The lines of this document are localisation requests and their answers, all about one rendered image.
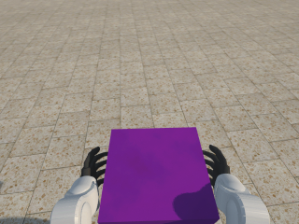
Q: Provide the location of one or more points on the robot right hand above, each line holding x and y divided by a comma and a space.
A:
219, 165

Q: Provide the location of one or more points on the left robot forearm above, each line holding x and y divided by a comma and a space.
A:
79, 203

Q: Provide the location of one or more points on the carton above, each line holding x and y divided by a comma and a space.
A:
156, 176

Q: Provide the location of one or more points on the right robot forearm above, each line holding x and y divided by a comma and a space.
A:
237, 203

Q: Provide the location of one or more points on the robot left hand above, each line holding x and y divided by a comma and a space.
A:
90, 166

